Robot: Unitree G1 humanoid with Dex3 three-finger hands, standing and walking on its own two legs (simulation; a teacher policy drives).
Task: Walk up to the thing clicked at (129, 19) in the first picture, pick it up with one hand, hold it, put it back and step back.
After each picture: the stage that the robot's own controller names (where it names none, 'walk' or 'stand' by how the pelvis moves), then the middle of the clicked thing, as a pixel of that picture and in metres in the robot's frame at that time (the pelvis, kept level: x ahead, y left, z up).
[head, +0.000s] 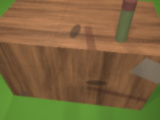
stand; (125, 21) +0.80 -0.21 +0.00
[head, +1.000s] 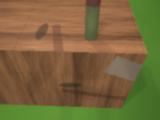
walk; (92, 18) +0.75 +0.00 +0.03
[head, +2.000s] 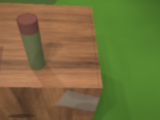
stand; (33, 45) +0.52 +0.23 +0.03
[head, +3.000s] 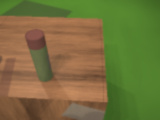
stand; (40, 58) +0.51 +0.21 +0.00
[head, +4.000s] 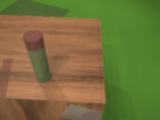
stand; (39, 59) +0.50 +0.21 -0.01
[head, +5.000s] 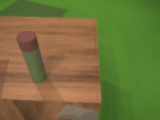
stand; (33, 59) +0.50 +0.24 +0.00
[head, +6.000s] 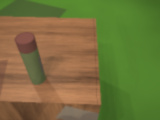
stand; (32, 61) +0.49 +0.24 -0.01
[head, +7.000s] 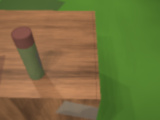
rise first; (30, 56) +0.49 +0.24 +0.00
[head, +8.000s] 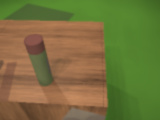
rise first; (40, 62) +0.49 +0.23 +0.00
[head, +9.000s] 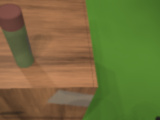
go down; (18, 40) +0.51 +0.21 +0.03
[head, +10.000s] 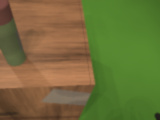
go down; (7, 36) +0.50 +0.22 +0.06
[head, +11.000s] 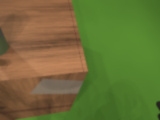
close in; out of the picture +0.51 +0.24 +0.10
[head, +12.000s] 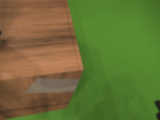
lift; out of the picture +0.53 +0.24 +0.10
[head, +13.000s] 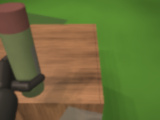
lift; (22, 55) +0.33 +0.18 +0.22
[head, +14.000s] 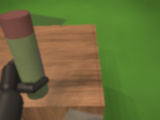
hold; (28, 59) +0.34 +0.17 +0.19
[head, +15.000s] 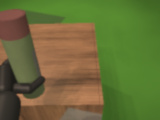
hold; (23, 59) +0.34 +0.18 +0.19
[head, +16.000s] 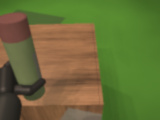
hold; (24, 61) +0.34 +0.18 +0.18
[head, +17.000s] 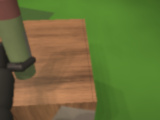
crouch; (15, 41) +0.42 +0.21 +0.18
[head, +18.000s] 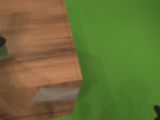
lower; out of the picture +0.52 +0.24 +0.10
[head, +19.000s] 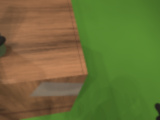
lower; out of the picture +0.51 +0.24 +0.10
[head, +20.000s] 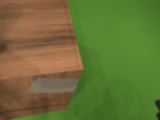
lower; out of the picture +0.52 +0.24 +0.10
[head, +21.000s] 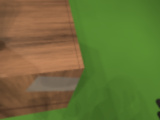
lower; out of the picture +0.53 +0.24 +0.10
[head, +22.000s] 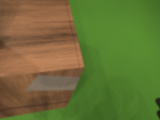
lower; out of the picture +0.53 +0.25 +0.11
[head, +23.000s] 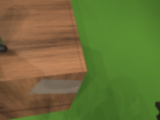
open; out of the picture +0.51 +0.24 +0.10
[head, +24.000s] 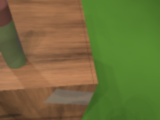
sink last; (7, 38) +0.49 +0.23 +0.07
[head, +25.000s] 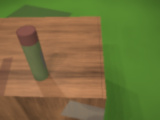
stand; (34, 56) +0.50 +0.24 +0.05
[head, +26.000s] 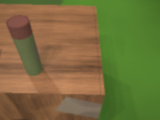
stand; (27, 49) +0.49 +0.24 +0.06
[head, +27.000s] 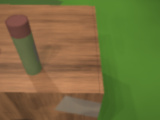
stand; (26, 48) +0.49 +0.24 +0.06
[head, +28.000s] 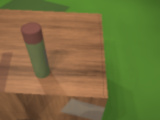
stand; (37, 53) +0.50 +0.22 +0.03
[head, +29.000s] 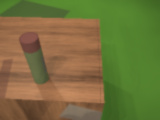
stand; (36, 61) +0.50 +0.23 +0.00
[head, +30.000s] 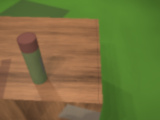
stand; (34, 61) +0.50 +0.23 +0.00
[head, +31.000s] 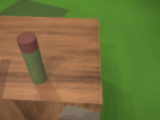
stand; (33, 61) +0.49 +0.24 +0.00
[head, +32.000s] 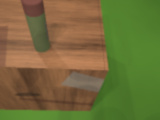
walk; (38, 26) +0.57 +0.20 +0.01
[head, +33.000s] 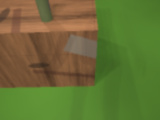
walk; out of the picture +0.84 +0.28 +0.02
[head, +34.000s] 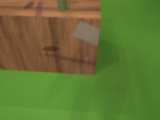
stand; out of the picture +1.17 +0.19 +0.01
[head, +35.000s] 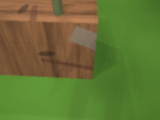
stand; out of the picture +1.10 +0.22 +0.00
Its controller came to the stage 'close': yes
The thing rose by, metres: 0.21
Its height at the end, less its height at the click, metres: +0.00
